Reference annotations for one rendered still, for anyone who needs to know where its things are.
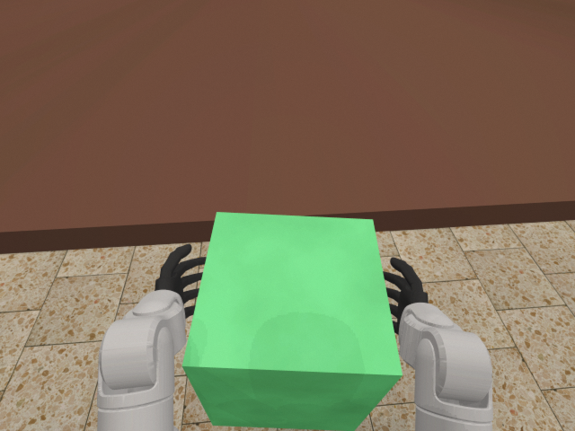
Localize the carton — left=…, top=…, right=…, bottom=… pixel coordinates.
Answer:
left=182, top=212, right=403, bottom=431

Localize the robot right hand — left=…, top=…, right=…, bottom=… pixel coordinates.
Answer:
left=383, top=257, right=429, bottom=336

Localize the right robot forearm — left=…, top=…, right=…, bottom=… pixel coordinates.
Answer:
left=399, top=303, right=493, bottom=431

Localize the left robot forearm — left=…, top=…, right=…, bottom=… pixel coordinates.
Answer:
left=97, top=290, right=187, bottom=431

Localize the robot left hand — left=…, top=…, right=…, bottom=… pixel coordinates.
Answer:
left=155, top=244, right=207, bottom=319

